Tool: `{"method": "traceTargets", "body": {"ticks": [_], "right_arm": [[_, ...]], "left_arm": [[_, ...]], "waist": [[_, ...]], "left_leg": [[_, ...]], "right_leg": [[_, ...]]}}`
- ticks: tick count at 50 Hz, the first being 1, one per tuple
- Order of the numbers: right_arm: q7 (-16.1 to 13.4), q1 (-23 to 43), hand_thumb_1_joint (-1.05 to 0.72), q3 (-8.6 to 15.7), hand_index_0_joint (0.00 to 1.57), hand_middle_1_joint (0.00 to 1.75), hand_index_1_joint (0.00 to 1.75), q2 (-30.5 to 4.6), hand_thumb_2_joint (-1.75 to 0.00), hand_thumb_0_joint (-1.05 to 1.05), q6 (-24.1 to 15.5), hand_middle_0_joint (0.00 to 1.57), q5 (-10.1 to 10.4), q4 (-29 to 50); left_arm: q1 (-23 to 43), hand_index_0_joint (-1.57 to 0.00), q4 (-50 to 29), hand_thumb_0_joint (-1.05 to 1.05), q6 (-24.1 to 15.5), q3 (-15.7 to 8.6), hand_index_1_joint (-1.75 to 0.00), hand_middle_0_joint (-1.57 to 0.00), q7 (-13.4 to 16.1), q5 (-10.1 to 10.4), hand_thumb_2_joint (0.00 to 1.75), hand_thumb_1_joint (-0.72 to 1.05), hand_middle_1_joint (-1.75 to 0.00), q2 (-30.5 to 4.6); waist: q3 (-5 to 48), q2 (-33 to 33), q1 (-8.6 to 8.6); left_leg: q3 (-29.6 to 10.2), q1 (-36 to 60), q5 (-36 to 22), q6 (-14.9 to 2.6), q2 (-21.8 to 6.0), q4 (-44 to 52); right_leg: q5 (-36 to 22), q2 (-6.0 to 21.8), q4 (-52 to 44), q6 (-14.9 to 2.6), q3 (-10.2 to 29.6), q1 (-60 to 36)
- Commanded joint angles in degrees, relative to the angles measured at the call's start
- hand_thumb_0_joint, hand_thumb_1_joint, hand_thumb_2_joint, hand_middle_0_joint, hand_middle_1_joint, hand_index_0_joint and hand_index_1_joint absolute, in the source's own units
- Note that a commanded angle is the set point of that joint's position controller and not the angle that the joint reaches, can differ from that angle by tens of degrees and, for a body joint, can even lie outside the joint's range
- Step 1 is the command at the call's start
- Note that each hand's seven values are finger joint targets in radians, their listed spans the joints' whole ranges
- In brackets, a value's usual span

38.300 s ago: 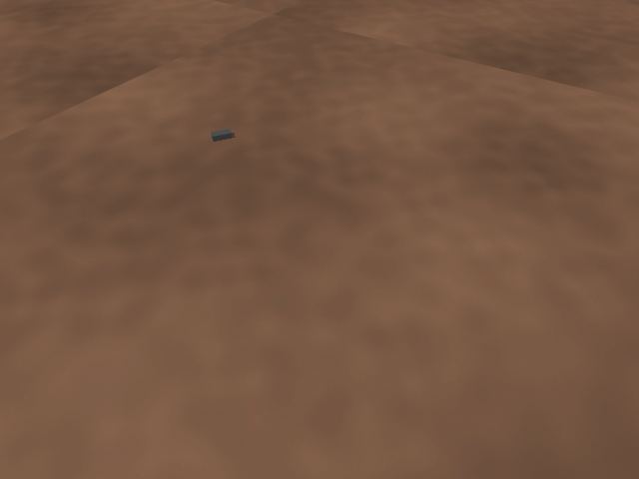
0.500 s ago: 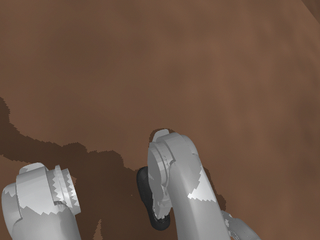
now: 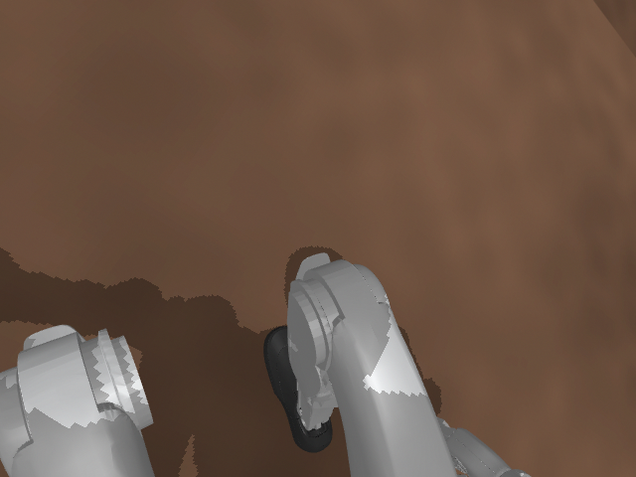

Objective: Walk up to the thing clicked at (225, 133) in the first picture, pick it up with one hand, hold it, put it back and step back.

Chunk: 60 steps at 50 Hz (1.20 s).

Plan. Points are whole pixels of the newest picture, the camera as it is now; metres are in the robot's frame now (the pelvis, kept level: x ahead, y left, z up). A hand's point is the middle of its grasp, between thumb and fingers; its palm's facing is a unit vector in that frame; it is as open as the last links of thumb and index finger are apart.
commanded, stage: open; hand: left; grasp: from above
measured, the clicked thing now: out of the picture +0.43 +0.38 -0.28
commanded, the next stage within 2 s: withdraw in 0.94 s
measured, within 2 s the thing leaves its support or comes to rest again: neither
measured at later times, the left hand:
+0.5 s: hand out of the picture +0.42 +0.36 -0.23, palm faces -0.42 -0.18 -0.89, open 11.1 cm
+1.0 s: hand out of the picture +0.42 +0.36 -0.23, palm faces -0.42 -0.18 -0.89, open 13.2 cm
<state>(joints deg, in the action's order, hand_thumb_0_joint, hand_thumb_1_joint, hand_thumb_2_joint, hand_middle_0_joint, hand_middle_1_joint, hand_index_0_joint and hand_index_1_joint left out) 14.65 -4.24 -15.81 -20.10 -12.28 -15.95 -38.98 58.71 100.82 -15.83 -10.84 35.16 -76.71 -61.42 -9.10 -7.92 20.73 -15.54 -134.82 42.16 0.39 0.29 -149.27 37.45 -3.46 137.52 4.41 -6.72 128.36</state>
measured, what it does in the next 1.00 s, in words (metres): stands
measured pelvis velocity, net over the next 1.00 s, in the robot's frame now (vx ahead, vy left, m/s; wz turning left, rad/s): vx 0.00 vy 0.00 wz -0.01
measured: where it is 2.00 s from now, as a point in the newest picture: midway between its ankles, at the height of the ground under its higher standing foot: (225, 454)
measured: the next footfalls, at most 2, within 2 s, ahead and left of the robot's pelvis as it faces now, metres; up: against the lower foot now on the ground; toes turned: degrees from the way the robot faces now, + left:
none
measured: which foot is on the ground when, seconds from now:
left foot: down 0.00-1.00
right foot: down 0.00-1.00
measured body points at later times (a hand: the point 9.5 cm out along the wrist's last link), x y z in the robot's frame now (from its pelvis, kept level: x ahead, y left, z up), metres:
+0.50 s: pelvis +0.00 +0.00 +0.00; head +0.25 +0.14 +0.34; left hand +0.44 +0.37 -0.18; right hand +0.07 -0.26 -0.05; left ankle +0.06 +0.12 -0.26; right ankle +0.12 -0.14 -0.26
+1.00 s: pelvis +0.00 +0.00 +0.00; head +0.26 +0.14 +0.34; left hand +0.44 +0.37 -0.18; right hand +0.06 -0.26 -0.05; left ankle +0.06 +0.12 -0.26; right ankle +0.12 -0.14 -0.26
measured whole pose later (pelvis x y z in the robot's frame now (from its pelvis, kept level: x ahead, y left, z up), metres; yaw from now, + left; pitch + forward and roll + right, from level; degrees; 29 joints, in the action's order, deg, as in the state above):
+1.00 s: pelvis +0.00 +0.00 +0.00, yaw -1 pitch +26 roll -16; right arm 14.2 -4.9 -17.3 -20.4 -13.0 -15.6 -38.4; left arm 58.7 100.0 -15.7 -9.2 34.3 -75.1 -62.5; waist -9.4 -8.4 20.8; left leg -16.1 -134.4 41.6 0.3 0.1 -148.8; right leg 36.6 -3.5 136.5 4.4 -7.4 127.7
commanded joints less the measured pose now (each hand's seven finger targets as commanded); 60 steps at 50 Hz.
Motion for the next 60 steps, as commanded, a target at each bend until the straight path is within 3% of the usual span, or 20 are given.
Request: {"method": "traceTargets", "body": {"ticks": [1,3,7,12,15,16,22,24,27,28,35,53,56,57,59,60], "right_arm": [[-0.42,-9.17,-0.88,5.51,0.20,0.30,0.30,-18.71,-0.90,0.00,-0.27,0.20,0.41,-0.96],[-0.43,-9.96,-0.88,5.16,0.20,0.30,0.30,-18.77,-0.90,0.00,-0.08,0.20,-0.02,-0.79],[-0.60,-9.85,-0.89,5.46,0.20,0.30,0.30,-19.04,-0.90,0.00,-0.36,0.20,0.02,-1.04],[-0.80,-9.42,-0.89,5.61,0.20,0.30,0.30,-19.57,-0.90,0.00,-0.26,0.20,0.42,-0.82],[-0.92,-9.86,-0.89,5.45,0.20,0.30,0.30,-19.50,-0.90,0.00,0.04,0.20,0.17,-0.76],[-0.71,-9.30,-0.89,5.32,0.20,0.30,0.30,-19.29,-0.90,0.00,-0.16,0.20,0.18,-0.12],[-0.98,-9.92,-0.89,4.93,0.20,0.30,0.30,-19.63,-0.90,0.00,0.12,0.20,0.24,-0.24],[-1.14,-8.98,-0.88,4.93,0.20,0.30,0.30,-19.57,-0.90,0.00,0.14,0.20,0.52,0.19],[-0.94,-9.08,-0.89,4.79,0.20,0.30,0.30,-19.51,-0.90,0.00,-0.22,0.20,0.20,-0.09],[-1.07,-9.33,-0.88,4.69,0.20,0.30,0.30,-19.54,-0.90,0.00,-0.03,0.20,0.28,-0.21],[-1.29,-8.83,-0.88,4.43,0.20,0.30,0.30,-19.35,-0.90,0.00,-0.47,0.20,0.19,-0.31],[-0.54,-9.80,-0.90,4.79,0.20,0.30,0.30,-19.54,-0.90,0.00,-0.92,0.20,0.41,-0.20],[-0.63,-9.56,-0.90,4.35,0.20,0.30,0.30,-19.12,-0.90,0.00,-0.68,0.20,0.78,-0.25],[-0.85,-9.83,-0.90,4.64,0.20,0.30,0.30,-19.20,-0.90,0.00,-0.40,0.20,0.81,-0.45],[-1.13,-9.72,-0.90,5.84,0.20,0.30,0.30,-19.36,-0.90,0.00,-0.01,0.20,1.09,-0.17],[-1.09,-9.41,-0.90,5.90,0.20,0.30,0.30,-18.96,-0.90,0.00,0.10,0.20,0.96,0.59]], "left_arm": [[13.51,-0.80,-7.06,0.00,-0.48,-0.76,-0.30,-0.79,2.24,0.87,0.32,0.40,-0.32,-15.57],[13.37,-0.73,-7.15,0.00,-0.71,-0.79,-0.35,-0.72,2.37,0.96,0.35,0.25,-0.37,-15.74],[13.27,-0.64,-7.16,0.00,-0.75,-0.22,-0.43,-0.64,2.31,1.04,0.45,0.13,-0.44,-15.26],[13.01,-0.56,-6.22,0.00,-0.79,0.05,-0.52,-0.55,1.99,1.52,0.54,0.04,-0.52,-15.10],[11.77,-0.51,-5.86,0.00,-0.59,0.05,-0.55,-0.51,1.92,1.71,0.58,-0.02,-0.55,-14.97],[12.43,-0.49,-5.18,0.00,-0.41,2.07,-0.57,-0.49,1.41,1.40,0.59,-0.03,-0.58,-12.70],[12.65,-0.40,-6.11,0.00,-0.85,0.03,-0.66,-0.40,1.53,2.23,0.68,-0.14,-0.66,-15.68],[12.82,-0.37,-6.46,0.00,-1.09,1.32,-0.69,-0.38,1.48,2.01,0.71,-0.18,-0.68,-14.40],[13.15,-0.34,-6.73,0.00,-1.11,1.62,-0.72,-0.34,1.57,1.39,0.73,-0.21,-0.72,-14.44],[12.60,-0.34,-6.23,0.00,-1.20,0.35,-0.73,-0.34,1.90,1.69,0.73,-0.21,-0.73,-15.47],[12.90,-0.26,-5.43,0.00,-0.74,1.23,-0.81,-0.26,2.10,1.44,0.81,-0.30,-0.81,-15.41],[12.33,-0.11,-7.94,0.00,-0.27,1.22,-0.98,-0.10,0.73,2.33,0.95,-0.46,-0.99,-14.81],[13.45,-0.12,-10.87,0.00,-0.70,0.01,-0.96,-0.11,0.33,2.02,0.95,-0.47,-0.97,-17.60],[13.98,-0.12,-12.67,0.00,-0.81,-1.46,-0.96,-0.12,0.36,2.06,0.95,-0.47,-0.97,-19.34],[13.69,-0.12,-14.61,0.00,-0.61,-2.33,-0.97,-0.11,-0.01,1.83,0.95,-0.47,-0.97,-19.57],[14.94,-0.12,-18.04,0.00,-0.66,-1.27,-0.97,-0.11,-0.33,2.00,0.95,-0.47,-0.97,-18.04]], "waist": [[35.89,31.51,1.94],[36.58,31.28,2.59],[35.58,31.31,2.49],[34.36,31.13,2.28],[35.72,31.00,1.98],[34.54,30.82,2.78],[34.59,30.24,2.43],[34.80,30.29,2.13],[34.77,32.01,2.66],[35.15,30.73,2.40],[33.00,30.36,2.64],[34.87,32.81,2.47],[35.71,33.81,2.02],[37.33,33.96,1.24],[38.78,35.49,0.37],[40.57,37.60,-0.10]], "left_leg": [[6.08,29.49,-14.33,-0.13,-2.18,17.40],[6.82,28.85,-14.52,-0.50,-1.99,16.53],[7.04,28.60,-14.03,-0.47,-2.09,16.68],[5.87,28.15,-12.46,-0.18,-2.12,18.16],[5.85,28.84,-14.38,-0.16,-2.16,18.05],[5.99,28.67,-13.77,-0.13,-2.05,17.77],[5.81,27.83,-13.10,-0.41,-2.15,18.24],[5.87,28.03,-13.26,-0.29,-2.13,18.23],[5.71,29.94,-13.90,-0.04,-2.33,18.03],[5.47,29.45,-14.14,-0.08,-2.27,18.22],[6.33,27.23,-10.73,-0.46,-2.21,17.79],[5.76,30.76,-15.70,0.18,-2.38,18.05],[6.02,30.78,-15.61,0.11,-2.33,17.72],[6.33,30.73,-15.32,-0.01,-2.30,18.06],[6.53,31.41,-14.17,0.15,-2.17,18.62],[6.74,32.34,-14.37,0.34,-2.00,19.48]], "right_leg": [[-14.34,-1.54,-9.29,-4.94,-9.20,-17.67],[-14.98,-1.63,-9.81,-4.77,-8.91,-19.47],[-14.45,-1.79,-10.22,-4.87,-9.04,-19.12],[-12.78,-1.55,-9.65,-5.04,-9.51,-16.92],[-14.40,-1.67,-10.05,-4.98,-9.46,-18.36],[-14.23,-1.48,-9.57,-4.96,-9.46,-17.41],[-13.58,-1.63,-10.72,-4.87,-9.44,-18.53],[-13.65,-1.59,-10.35,-5.00,-9.20,-18.15],[-14.13,-1.65,-9.87,-5.02,-9.54,-17.76],[-14.28,-1.63,-10.00,-4.94,-9.73,-17.96],[-11.74,-1.63,-11.13,-4.95,-9.15,-17.73],[-15.31,-1.53,-10.07,-4.93,-9.41,-18.12],[-15.07,-1.26,-9.84,-5.00,-9.03,-18.72],[-14.74,-1.39,-10.46,-5.07,-8.76,-19.88],[-13.75,-1.20,-10.40,-5.35,-8.67,-18.78],[-13.89,-1.18,-10.58,-5.47,-8.62,-18.96]]}}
